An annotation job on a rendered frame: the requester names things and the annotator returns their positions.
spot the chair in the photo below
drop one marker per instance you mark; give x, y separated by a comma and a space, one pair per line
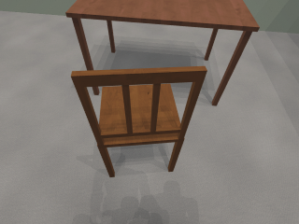
133, 113

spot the table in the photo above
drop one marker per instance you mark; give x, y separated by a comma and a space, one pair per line
213, 14

